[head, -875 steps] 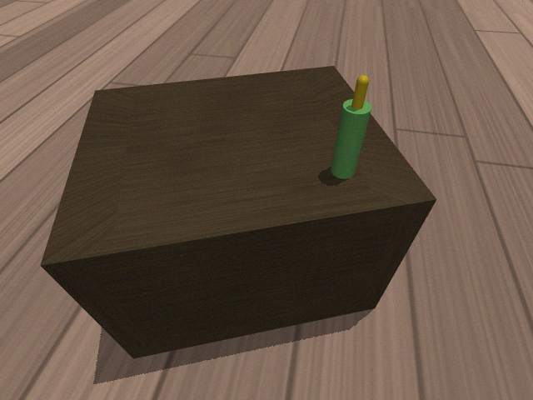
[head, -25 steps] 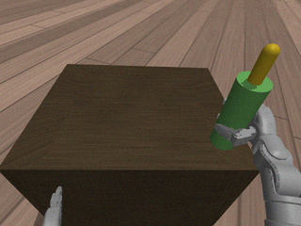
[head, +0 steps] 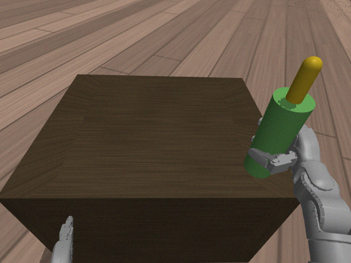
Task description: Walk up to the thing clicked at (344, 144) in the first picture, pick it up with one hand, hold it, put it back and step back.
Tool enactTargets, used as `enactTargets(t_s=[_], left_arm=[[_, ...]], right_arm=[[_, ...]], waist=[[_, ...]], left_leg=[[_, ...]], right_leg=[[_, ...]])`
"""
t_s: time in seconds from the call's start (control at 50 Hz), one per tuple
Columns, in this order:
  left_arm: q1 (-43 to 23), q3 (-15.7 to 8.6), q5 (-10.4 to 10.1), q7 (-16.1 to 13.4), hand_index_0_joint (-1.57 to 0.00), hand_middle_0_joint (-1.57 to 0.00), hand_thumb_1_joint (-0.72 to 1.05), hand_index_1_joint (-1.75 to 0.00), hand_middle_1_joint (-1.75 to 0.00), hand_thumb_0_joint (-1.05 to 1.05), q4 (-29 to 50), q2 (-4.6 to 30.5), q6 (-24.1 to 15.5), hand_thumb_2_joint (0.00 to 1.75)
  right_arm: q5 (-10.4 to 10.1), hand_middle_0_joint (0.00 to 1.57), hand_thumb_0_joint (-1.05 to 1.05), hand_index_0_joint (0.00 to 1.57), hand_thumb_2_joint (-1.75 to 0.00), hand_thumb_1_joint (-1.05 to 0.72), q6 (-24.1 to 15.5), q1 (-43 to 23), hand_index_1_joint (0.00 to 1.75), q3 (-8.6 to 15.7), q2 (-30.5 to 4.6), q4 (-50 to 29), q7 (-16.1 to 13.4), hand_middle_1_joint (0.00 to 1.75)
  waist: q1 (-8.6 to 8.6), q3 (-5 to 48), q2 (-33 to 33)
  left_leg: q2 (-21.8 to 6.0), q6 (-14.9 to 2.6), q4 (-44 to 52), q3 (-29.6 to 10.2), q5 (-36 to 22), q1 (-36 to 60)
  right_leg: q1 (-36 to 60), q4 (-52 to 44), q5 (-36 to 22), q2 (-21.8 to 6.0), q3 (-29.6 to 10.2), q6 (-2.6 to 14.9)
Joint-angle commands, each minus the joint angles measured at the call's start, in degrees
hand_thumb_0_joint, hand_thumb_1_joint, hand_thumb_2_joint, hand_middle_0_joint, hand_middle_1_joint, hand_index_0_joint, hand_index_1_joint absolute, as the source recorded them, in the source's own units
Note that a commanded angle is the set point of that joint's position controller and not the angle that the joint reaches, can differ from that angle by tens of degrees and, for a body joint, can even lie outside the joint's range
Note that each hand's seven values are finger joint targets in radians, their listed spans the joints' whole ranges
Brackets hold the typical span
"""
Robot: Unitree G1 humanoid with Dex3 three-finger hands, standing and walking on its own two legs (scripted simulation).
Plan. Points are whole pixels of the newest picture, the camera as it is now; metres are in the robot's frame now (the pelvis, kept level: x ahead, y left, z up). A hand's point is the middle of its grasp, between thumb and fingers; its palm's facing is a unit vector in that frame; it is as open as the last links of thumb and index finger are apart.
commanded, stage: hold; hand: right
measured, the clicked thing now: (279, 125) +0.32 -0.16 +0.22
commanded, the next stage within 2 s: crouch in 0.28 s
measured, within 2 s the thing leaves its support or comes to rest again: neither
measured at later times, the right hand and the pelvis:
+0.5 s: hand (269, 142) +0.33 -0.17 +0.17, palm faces +0.10 +0.99 -0.03, open 9.4 cm; pelvis +0.00 +0.00 +0.00, yaw +0 degrees
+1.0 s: hand (250, 140) +0.42 -0.17 +0.09, palm faces +0.11 +0.99 +0.00, open 9.4 cm; pelvis -0.01 +0.00 -0.01, yaw +1 degrees
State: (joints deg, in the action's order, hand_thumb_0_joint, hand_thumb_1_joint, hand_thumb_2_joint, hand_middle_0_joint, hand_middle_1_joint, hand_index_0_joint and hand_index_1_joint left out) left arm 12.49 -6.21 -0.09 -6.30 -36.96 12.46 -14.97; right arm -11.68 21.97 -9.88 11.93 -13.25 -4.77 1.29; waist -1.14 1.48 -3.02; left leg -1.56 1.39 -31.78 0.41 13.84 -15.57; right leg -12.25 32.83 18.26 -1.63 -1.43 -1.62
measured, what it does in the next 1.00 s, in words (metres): stands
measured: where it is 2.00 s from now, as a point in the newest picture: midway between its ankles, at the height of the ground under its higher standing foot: outside the picture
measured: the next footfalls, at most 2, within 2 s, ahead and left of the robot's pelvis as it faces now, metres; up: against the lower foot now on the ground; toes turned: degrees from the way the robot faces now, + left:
none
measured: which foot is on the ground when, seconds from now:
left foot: down 0.00-1.00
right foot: down 0.00-1.00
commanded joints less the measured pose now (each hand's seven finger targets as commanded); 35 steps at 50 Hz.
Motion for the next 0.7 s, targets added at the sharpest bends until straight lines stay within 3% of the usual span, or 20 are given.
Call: enactTargets(t_s=[0.0, 0.04, 0.1, 0.14, 0.18, 0.2, 0.22, 0.26, 0.28, 0.32, 0.36, 0.38, 0.4, 0.42, 0.44, 0.5, 0.6, 0.64, 0.66, 0.68], left_arm=[[-5.79, -2.01, -0.52, -0.86, -0.05, -0.05, -0.55, -0.05, -0.05, 0.0, 9.53, 6.74, -3.18, 0.05], [-6.76, -0.81, -0.6, -0.58, -0.05, -0.05, -0.55, -0.05, -0.05, 0.0, 8.89, 5.46, -3.03, 0.05], [-8.22, -2.85, -0.45, -0.61, -0.05, -0.05, -0.55, -0.05, -0.05, 0.0, 12.11, 8.48, -3.06, 0.05], [-5.68, -2.77, -0.66, -0.38, -0.05, -0.05, -0.55, -0.05, -0.05, 0.0, 9.01, 7.71, -2.43, 0.05], [-7.3, -0.59, -0.67, 0.12, -0.05, -0.05, -0.54, -0.05, -0.05, 0.0, 10.65, 5.62, -2.8, 0.05], [-6.67, -1.94, -0.73, -0.02, -0.04, -0.05, -0.55, -0.05, -0.05, 0.0, 10.63, 6.79, -2.68, 0.05], [-6.14, -3.2, -0.7, 0.0, -0.05, -0.05, -0.55, -0.05, -0.05, 0.0, 11.19, 8.14, -2.38, 0.05], [-6.1, -3.9, -0.63, 0.07, -0.04, -0.05, -0.56, -0.05, -0.05, 0.0, 11.65, 9.26, -2.43, 0.05], [-5.91, -2.12, -0.73, 0.21, -0.05, -0.05, -0.55, -0.05, -0.05, 0.0, 9.99, 7.06, -2.16, 0.05], [-6.87, -3.11, -0.84, 0.14, -0.04, -0.05, -0.55, -0.05, -0.05, 0.0, 10.83, 8.08, -2.54, 0.05], [-5.33, -2.58, -0.75, 0.11, -0.06, -0.05, -0.54, -0.05, -0.06, 0.0, 9.9, 7.31, -2.44, 0.05], [-5.81, -1.4, -0.79, 0.21, -0.05, -0.04, -0.53, -0.04, -0.05, 0.0, 10.64, 6.29, -2.54, 0.04], [-7.55, -0.25, -0.84, 0.34, -0.05, -0.04, -0.54, -0.05, -0.05, 0.0, 11.33, 5.39, -2.73, 0.05], [-5.53, -0.77, -0.89, 0.24, -0.05, -0.04, -0.54, -0.05, -0.05, 0.0, 7.33, 5.24, -2.69, 0.05], [-6.97, 0.3, -0.76, 0.41, -0.05, -0.05, -0.55, -0.05, -0.05, 0.0, 7.64, 4.51, -2.61, 0.05], [-6.99, -0.84, -0.68, 0.5, -0.05, -0.05, -0.55, -0.05, -0.05, 0.0, 6.78, 6.28, -3.22, 0.05], [-6.6, -2.96, -0.3, 0.0, -0.05, -0.05, -0.55, -0.05, -0.05, 0.0, 8.55, 9.44, -4.51, 0.05], [-6.58, -2.13, -0.33, -0.04, -0.05, -0.05, -0.55, -0.05, -0.05, 0.0, 12.39, 9.21, -5.06, 0.05], [-5.82, -0.8, -0.38, 0.11, -0.05, -0.05, -0.55, -0.05, -0.05, 0.0, 13.17, 7.82, -5.27, 0.05], [-4.67, -0.7, -0.42, 0.16, -0.05, -0.05, -0.55, -0.05, -0.05, 0.0, 12.52, 7.38, -5.13, 0.05]], right_arm=[[-2.19, 1.27, 0.0, 1.32, -1.31, -0.19, -7.72, -28.37, 1.43, 5.96, -10.52, -20.11, -0.5, 1.43], [-1.92, 1.27, 0.0, 1.32, -1.32, -0.17, -7.44, -29.63, 1.43, 5.21, -10.09, -18.51, -0.27, 1.43], [-1.78, 1.26, 0.0, 1.3, -1.31, -0.17, -7.2, -31.17, 1.42, 6.11, -11.49, -20.66, -0.01, 1.42], [-1.85, 1.27, 0.0, 1.31, -1.31, -0.19, -6.57, -28.46, 1.43, 6.2, -10.95, -18.06, 0.24, 1.43], [-1.83, 1.26, 0.0, 1.3, -1.29, -0.18, -6.8, -30.17, 1.41, 5.01, -9.85, -20.49, 0.43, 1.41], [-1.75, 1.26, 0.0, 1.31, -1.3, -0.19, -6.47, -29.57, 1.42, 6.4, -11.12, -19.62, 0.22, 1.42], [-1.75, 1.27, 0.0, 1.31, -1.31, -0.19, -6.24, -28.58, 1.42, 6.16, -10.87, -17.96, 0.24, 1.42], [-1.77, 1.26, 0.0, 1.3, -1.3, -0.17, -6.42, -30.55, 1.42, 6.82, -11.81, -19.8, 0.06, 1.42], [-1.8, 1.26, 0.0, 1.31, -1.3, -0.19, -6.45, -30.0, 1.42, 7.33, -12.33, -19.55, -0.04, 1.42], [-1.99, 1.27, 0.0, 1.31, -1.3, -0.19, -6.63, -31.02, 1.42, 5.9, -10.77, -20.14, -0.03, 1.42], [-1.79, 1.26, 0.0, 1.32, -1.36, -0.13, -6.91, -31.36, 1.46, 6.63, -11.89, -19.92, -0.24, 1.46], [-1.72, 1.31, 0.0, 1.35, -1.31, -0.21, -6.89, -31.04, 1.44, 4.95, -10.49, -20.74, 0.07, 1.44], [-1.81, 1.32, 0.0, 1.36, -1.32, -0.26, -6.97, -31.53, 1.45, 5.08, -10.41, -20.46, 0.01, 1.45], [-1.98, 1.32, 0.0, 1.36, -1.33, -0.26, -6.75, -30.99, 1.45, 5.61, -10.52, -17.08, 0.13, 1.45], [-1.8, 1.33, 0.0, 1.37, -1.33, -0.25, -7.06, -31.45, 1.46, 5.38, -10.52, -16.21, 0.23, 1.46], [-1.26, 1.34, 0.0, 1.38, -1.35, -0.27, -7.58, -33.85, 1.47, 5.68, -11.22, -10.26, 0.37, 1.47], [-0.66, 1.32, 0.0, 1.36, -1.32, -0.3, -12.05, -39.49, 1.44, 6.85, -13.16, -0.53, 0.85, 1.44], [-0.16, 1.3, 0.0, 1.34, -1.3, -0.26, -14.96, -44.16, 1.42, 6.64, -14.52, 0.85, 0.86, 1.42], [-0.14, 1.3, 0.0, 1.34, -1.29, -0.26, -16.35, -45.35, 1.41, 5.21, -13.12, 1.28, 0.96, 1.41], [-0.16, 1.3, 0.0, 1.33, -1.28, -0.28, -17.76, -45.72, 1.4, 5.85, -13.94, 4.47, 0.95, 1.4]], waist=[[0.33, 14.52, 1.28], [0.28, 14.33, 0.6], [0.39, 16.65, 0.78], [0.08, 13.2, 1.07], [0.49, 14.57, -0.1], [0.69, 15.71, -0.46], [-0.03, 14.75, 1.24], [0.01, 15.63, 1.0], [0.97, 13.51, 0.15], [0.48, 14.58, -0.3], [0.31, 14.81, 0.64], [0.22, 15.29, -0.03], [0.32, 14.88, 0.46], [0.11, 12.57, 0.17], [0.17, 12.41, 0.23], [-0.86, 11.54, 0.89], [-1.87, 14.65, 5.2], [-2.36, 18.1, 3.82], [-2.49, 18.72, 2.95], [-2.46, 17.14, 3.66]], left_leg=[[1.04, -0.28, 4.16, 2.78, -11.71, 5.18], [1.12, -0.43, 4.3, 2.69, -11.0, 4.52], [1.23, -0.49, 4.27, 2.86, -11.39, 5.64], [1.3, -0.47, 4.7, 2.96, -9.72, 4.39], [1.28, -0.53, 4.66, 2.88, -9.26, 4.97], [1.38, -0.71, 4.4, 3.01, -10.64, 5.1], [1.39, -0.55, 4.46, 2.98, -11.09, 5.21], [1.33, -0.52, 4.44, 3.0, -11.25, 5.24], [1.18, -0.51, 4.83, 2.83, -9.75, 5.05], [1.43, -0.68, 4.6, 2.95, -9.29, 4.69], [1.3, -0.53, 4.53, 2.86, -10.42, 5.01], [1.25, -0.59, 4.4, 2.71, -10.96, 4.68], [1.14, -0.45, 4.58, 2.61, -10.25, 5.06], [1.33, -0.51, 4.58, 2.64, -9.65, 3.52], [1.22, -0.44, 4.99, 2.53, -8.27, 3.65], [1.37, -0.33, 5.04, 2.41, -6.17, 1.86], [1.03, 0.15, 3.87, 2.0, -7.56, 1.5], [0.9, 0.03, 3.32, 1.81, -8.46, 1.4], [1.0, -0.06, 2.98, 1.86, -8.86, 1.24], [0.93, 0.07, 3.13, 1.65, -7.62, 1.31]], right_leg=[[3.37, -4.53, -12.08, 1.87, 1.32, 1.71], [3.41, -4.95, -11.59, 1.66, 1.34, 1.53], [4.36, -5.05, -12.41, 1.56, 1.2, 1.45], [3.13, -5.55, -10.5, 1.67, 1.34, 1.62], [3.35, -5.46, -10.19, 1.64, 1.35, 1.48], [4.24, -5.34, -11.96, 1.43, 1.2, 1.25], [3.8, -5.39, -12.21, 1.48, 1.24, 1.38], [4.4, -5.48, -12.31, 1.46, 1.22, 1.38], [2.77, -5.49, -10.8, 1.72, 1.31, 1.5], [3.41, -5.94, -10.44, 1.36, 0.98, 1.35], [3.8, -5.31, -11.29, 1.54, 1.22, 1.53], [4.37, -5.18, -11.9, 1.48, 1.23, 1.5], [3.35, -5.19, -11.02, 1.68, 1.32, 1.63], [3.0, -5.24, -10.33, 1.48, 1.31, 1.62], [1.83, -5.49, -8.8, 1.64, 1.3, 1.72], [0.75, -5.79, -6.06, 1.5, 1.31, 1.82], [1.03, -4.14, -6.86, 1.49, 1.26, 2.28], [2.25, -3.63, -7.6, 1.44, 1.35, 2.07], [2.59, -3.42, -7.94, 1.35, 1.4, 1.89], [0.37, -3.44, -6.6, 1.65, 1.6, 2.17]])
